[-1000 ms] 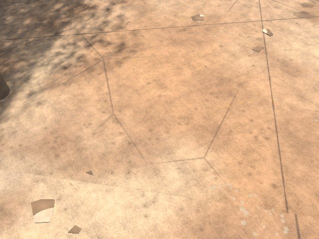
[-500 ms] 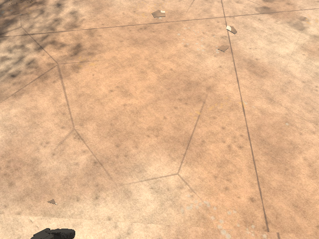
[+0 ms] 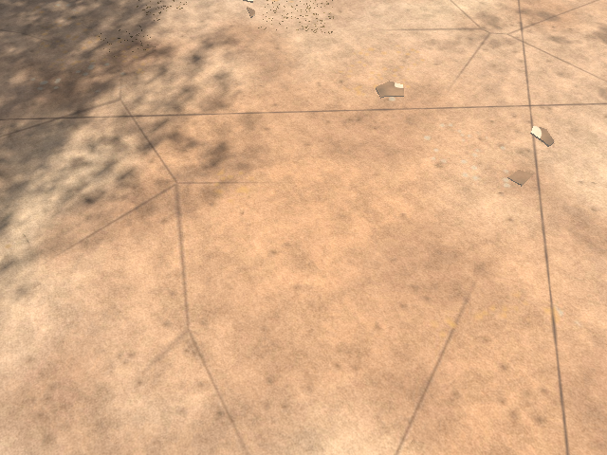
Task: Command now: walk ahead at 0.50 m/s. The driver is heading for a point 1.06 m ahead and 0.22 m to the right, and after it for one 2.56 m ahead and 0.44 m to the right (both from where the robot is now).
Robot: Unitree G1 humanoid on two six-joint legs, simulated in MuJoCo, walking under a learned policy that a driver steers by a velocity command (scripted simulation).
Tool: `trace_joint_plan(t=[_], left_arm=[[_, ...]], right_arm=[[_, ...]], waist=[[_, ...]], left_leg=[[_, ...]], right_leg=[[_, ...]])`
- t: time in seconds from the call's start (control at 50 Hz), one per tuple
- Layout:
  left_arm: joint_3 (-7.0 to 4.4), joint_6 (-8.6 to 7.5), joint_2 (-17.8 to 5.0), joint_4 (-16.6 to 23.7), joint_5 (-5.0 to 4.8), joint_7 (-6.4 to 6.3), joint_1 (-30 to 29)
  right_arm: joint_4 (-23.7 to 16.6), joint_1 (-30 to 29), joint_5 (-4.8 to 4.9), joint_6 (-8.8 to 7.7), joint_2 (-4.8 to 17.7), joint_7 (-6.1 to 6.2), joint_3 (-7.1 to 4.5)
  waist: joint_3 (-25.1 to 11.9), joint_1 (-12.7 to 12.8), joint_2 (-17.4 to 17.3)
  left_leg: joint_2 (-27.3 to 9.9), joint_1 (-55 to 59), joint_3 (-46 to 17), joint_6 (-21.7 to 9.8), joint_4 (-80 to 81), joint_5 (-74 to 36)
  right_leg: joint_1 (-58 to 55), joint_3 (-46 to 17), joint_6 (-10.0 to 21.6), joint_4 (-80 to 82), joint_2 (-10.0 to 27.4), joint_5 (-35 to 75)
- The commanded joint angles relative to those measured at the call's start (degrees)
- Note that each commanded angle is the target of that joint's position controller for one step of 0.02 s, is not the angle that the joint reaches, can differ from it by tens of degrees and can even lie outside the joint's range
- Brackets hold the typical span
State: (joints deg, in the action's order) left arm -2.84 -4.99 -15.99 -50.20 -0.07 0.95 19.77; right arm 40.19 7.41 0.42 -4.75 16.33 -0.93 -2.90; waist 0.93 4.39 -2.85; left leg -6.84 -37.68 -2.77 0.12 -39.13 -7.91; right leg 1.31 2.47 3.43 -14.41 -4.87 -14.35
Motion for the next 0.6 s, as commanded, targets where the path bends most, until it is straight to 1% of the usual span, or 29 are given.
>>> trace_joint_plan(t=[0.02, 0.04, 0.06, 0.08, 0.1, 0.12, 0.14, 0.16, 0.18, 0.2, 0.22, 0.24, 0.26, 0.28, 0.3, 0.32, 0.34, 0.36, 0.38, 0.4, 0.42, 0.44, 0.46, 0.48, 0.5, 0.54, 0.58, 0.6], left_arm=[[-2.24, -0.07, -9.4, 2.8, -0.72, -0.15, 0.2], [-2.21, 0.54, -9.3, 2.3, -0.69, -0.19, 1.2], [-2.32, 1.07, -9.6, 2.4, -0.69, -0.29, 0.9], [-2.41, 1.49, -10.3, 3.0, -0.86, -0.42, -0.7], [-2.21, 1.76, -10.1, 3.5, -1.19, -0.43, -2.6], [-1.55, 1.54, -8.5, 4.3, -1.3, -0.69, -3.2], [0.28, 0.51, -2.4, 5.3, 0.01, -0.11, 7.0], [0.38, -0.94, -4.3, 5.4, -1.28, 0.38, 5.0], [-1.07, -1.37, -9.4, 7.3, -3.01, 0.43, -2.4], [-1.16, -1.04, -9.4, 8.8, -2.88, 0.19, -6.0], [-1.31, -0.33, -8.5, 9.1, -1.81, 0.1, -6.6], [-1.46, 0.49, -7.5, 9.2, -1.06, 0.05, -6.0], [-1.23, 1.31, -6.1, 9.7, -1.0, 0.05, -6.4], [-0.71, 1.6, -4.3, 10.2, -0.75, 0.15, -7.2], [-0.78, 1.53, -4.4, 10.0, -0.26, 0.34, -7.4], [-0.54, 1.36, -3.9, 10.4, -0.23, 0.47, -8.2], [-1.2, 0.85, -5.3, 11.3, -1.01, 0.6, -11.7], [-1.06, 0.54, -4.9, 11.9, -0.9, 0.79, -13.6], [-0.62, 0.08, -3.7, 12.3, -0.13, 1.1, -15.3], [-0.32, -0.27, -2.8, 12.2, 0.25, 1.71, -16.3], [-0.22, -0.44, -2.4, 12.2, 0.21, 2.46, -17.5], [-0.36, -0.51, -2.6, 12.5, -0.13, 3.15, -18.4], [-0.41, -0.38, -2.9, 12.7, -0.62, 3.6, -19.1], [-0.38, -0.19, -3.1, 13.1, -0.84, 3.86, -20.5], [-0.14, -0.15, -3.0, 13.4, -0.89, 4.1, -21.6], [0.19, -0.02, -3.2, 12.9, -1.01, 4.37, -22.8], [0.07, 0.01, -3.8, 11.7, -1.19, 4.17, -21.4], [-0.32, -0.03, -4.3, 10.4, -1.09, 3.77, -18.2]], right_arm=[[-4.3, -3.5, 0.19, -1.24, 4.7, -1.16, -1.17], [-5.0, -4.5, 0.22, -1.33, 4.8, -1.55, -1.18], [-4.8, -3.0, 0.38, -1.42, 5.4, -1.98, -1.51], [-3.8, 1.4, 0.56, -1.47, 6.8, -2.23, -2.16], [-1.3, 9.7, 0.51, -1.67, 8.6, -2.41, -3.28], [1.1, 18.7, 0.15, -1.92, 11.9, -1.99, -4.39], [0.5, 19.1, 0.35, -1.63, 17.6, -1.84, -5.34], [0.0, 20.5, 0.87, -1.63, 12.5, -2.0, -3.87], [0.0, 18.4, 1.15, -1.44, 8.8, -1.95, -2.82], [-0.6, 14.5, 1.02, -1.19, 7.3, -1.97, -2.17], [-0.8, 11.7, 0.77, -1.27, 6.6, -2.25, -1.82], [-0.7, 9.9, 0.49, -1.56, 6.1, -2.13, -1.69], [-0.4, 9.1, 0.3, -1.63, 6.2, -1.87, -1.74], [0.3, 9.2, 0.09, -1.56, 7.3, -1.51, -2.09], [0.5, 10.1, -0.6, -1.94, 8.6, -1.08, -2.57], [1.0, 10.5, -0.41, -2.07, 9.3, -0.59, -2.88], [1.8, 12.2, 0.18, -2.43, 9.0, 0.22, -2.84], [2.2, 12.1, 0.54, -2.45, 8.9, 0.92, -2.84], [2.7, 11.9, 1.04, -2.2, 8.7, 1.49, -2.83], [2.9, 12.5, 1.05, -1.88, 8.1, 1.78, -2.67], [3.5, 14.0, 0.88, -1.72, 8.1, 1.88, -2.74], [4.1, 14.8, 0.91, -1.53, 8.3, 2.03, -2.94], [4.5, 15.2, 1.16, -1.27, 8.1, 2.22, -3.01], [5.0, 16.0, 1.29, -1.05, 7.6, 2.25, -2.99], [5.2, 16.8, 1.35, -0.73, 7.2, 2.28, -2.93], [5.3, 17.8, 1.06, 0.03, 7.2, 2.47, -3.04], [5.3, 18.2, 0.67, 0.87, 7.2, 2.64, -3.12], [5.6, 18.2, 0.72, 1.38, 8.0, 2.51, -3.34]], waist=[[1.8, -0.9, 5.1], [2.3, -1.0, 5.2], [1.7, -2.1, 6.1], [-0.2, -4.6, 7.1], [-4.6, -9.0, 6.7], [-9.6, -13.0, 2.3], [-16.1, -7.3, -13.9], [-18.2, -9.1, -17.1], [-10.9, -10.2, -8.8], [-6.7, -8.7, -2.1], [-3.9, -6.8, 0.9], [-2.8, -5.0, 0.4], [-1.9, -4.2, 0.1], [-1.6, -3.7, 0.0], [-2.4, -4.2, 1.8], [-2.6, -4.0, 1.7], [-0.8, -4.8, 0.9], [0.3, -5.0, 0.3], [0.4, -5.2, -0.5], [0.2, -6.1, 0.0], [-0.1, -6.9, 0.0], [0.0, -7.3, -0.3], [0.7, -7.3, -0.9], [1.3, -7.6, -1.0], [2.1, -8.0, -0.7], [3.5, -8.9, 0.3], [4.2, -9.1, 1.1], [3.2, -7.5, 2.4]], left_leg=[[0.9, 1.7, 1.5, -1.8, -0.7, 4.3], [1.3, 0.5, 1.8, -2.7, 0.5, 8.8], [1.9, 1.9, 2.4, -3.6, 1.7, 12.5], [3.5, 7.9, 3.5, -4.6, 3.3, 15.0], [5.8, 19.2, 5.6, -6.1, 5.8, 13.4], [2.4, 32.5, 2.2, -8.8, 8.6, 7.7], [-12.2, 50.2, -21.4, -18.0, 10.9, 14.0], [-15.0, 54.2, -37.8, -21.3, 20.8, 20.0], [-13.8, 49.7, -30.7, -18.9, 21.4, 18.7], [-12.2, 43.4, -24.1, -17.3, 20.7, 12.5], [-11.0, 37.1, -19.8, -16.7, 21.4, 7.5], [-9.7, 32.6, -16.8, -16.0, 23.1, 7.6], [-8.4, 29.8, -14.1, -15.2, 25.1, 9.1], [-8.0, 27.9, -12.5, -15.2, 26.3, 7.7], [-8.6, 28.6, -11.4, -16.0, 25.8, 4.9], [-8.4, 29.3, -9.9, -16.0, 26.0, 3.1], [-7.0, 31.6, -8.4, -14.4, 26.3, 6.7], [-4.5, 29.3, -5.1, -13.2, 27.2, 9.9], [-2.3, 26.9, -2.4, -11.7, 26.4, 12.8], [-0.7, 24.2, 0.2, -10.6, 25.4, 14.4], [-0.8, 21.9, 0.6, -10.1, 24.6, 16.7], [-1.8, 21.4, 0.2, -10.1, 22.6, 19.3], [-2.5, 22.0, -0.2, -10.0, 20.3, 21.1], [-3.3, 22.8, -1.0, -9.6, 18.1, 22.5], [-4.1, 24.9, -1.8, -9.3, 15.4, 23.3], [-5.8, 30.0, -3.9, -8.5, 10.1, 24.1], [-6.6, 33.3, -5.8, -7.8, 4.6, 21.4], [-6.1, 32.6, -5.3, -7.5, 0.0, 18.2]], right_leg=[[1.4, -7.2, 9.5, 0.2, 17.5, 20.8], [-1.3, -8.1, 9.2, -1.9, 18.6, 22.8], [-3.0, -8.7, 8.8, -4.5, 19.2, 26.7], [-2.3, -8.0, 8.1, -9.1, 18.6, 34.6], [0.2, -6.2, 7.1, -19.1, 16.3, 41.4], [8.1, -3.7, 5.1, -34.1, 12.4, 35.5], [28.1, -1.8, 1.3, -55.9, 3.5, -4.6], [39.8, -8.1, 1.5, -63.5, 0.7, -18.7], [44.4, -9.4, 2.1, -64.9, 4.3, -15.0], [44.0, -8.2, 1.9, -62.7, 6.9, -10.8], [42.0, -8.1, 1.1, -58.0, 8.8, -8.9], [38.4, -8.5, 0.6, -53.3, 10.9, -6.8], [35.8, -8.0, 0.0, -48.5, 11.5, -6.2], [34.6, -6.7, -0.5, -45.3, 11.2, -5.7], [35.2, -6.7, -1.1, -45.3, 11.4, -0.4], [36.6, -6.5, -1.5, -43.0, 11.8, 3.0], [40.5, -8.2, -1.6, -38.3, 12.0, 9.0], [39.3, -6.8, -1.8, -31.7, 11.2, 16.0], [35.4, -5.8, -1.8, -25.2, 10.3, 23.8], [30.5, -4.2, -1.5, -19.5, 8.6, 30.6], [26.3, -3.2, -1.2, -17.3, 7.2, 35.9], [25.3, -3.7, -0.7, -16.5, 7.4, 38.0], [25.8, -4.8, 0.0, -15.5, 8.1, 38.5], [26.6, -5.7, 0.7, -14.9, 8.4, 37.7], [28.5, -6.6, 1.2, -13.8, 9.0, 35.8], [32.4, -7.5, 1.0, -11.2, 10.3, 32.3], [32.9, -8.0, 0.7, -7.6, 12.0, 28.8], [28.6, -6.7, 0.9, -5.9, 11.7, 26.5]])
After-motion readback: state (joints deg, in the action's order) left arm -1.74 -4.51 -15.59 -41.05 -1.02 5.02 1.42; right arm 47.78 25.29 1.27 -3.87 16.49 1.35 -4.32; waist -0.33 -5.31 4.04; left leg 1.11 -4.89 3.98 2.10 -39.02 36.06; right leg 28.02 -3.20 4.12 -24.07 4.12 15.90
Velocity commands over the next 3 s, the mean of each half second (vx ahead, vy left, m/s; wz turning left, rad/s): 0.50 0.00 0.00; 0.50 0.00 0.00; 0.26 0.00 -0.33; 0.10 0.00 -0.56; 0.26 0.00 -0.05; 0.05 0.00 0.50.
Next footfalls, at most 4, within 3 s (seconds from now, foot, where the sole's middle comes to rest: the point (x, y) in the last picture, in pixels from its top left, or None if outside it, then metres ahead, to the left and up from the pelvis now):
0.10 left None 0.22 0.14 -0.78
0.64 right None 0.52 -0.13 -0.88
1.14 left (314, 333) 0.84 0.08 -0.88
1.60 right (413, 349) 0.81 -0.18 -0.88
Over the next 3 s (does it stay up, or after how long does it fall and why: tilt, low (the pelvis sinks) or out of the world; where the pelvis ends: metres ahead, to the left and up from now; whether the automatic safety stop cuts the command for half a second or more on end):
stays up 0.97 -0.15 -0.10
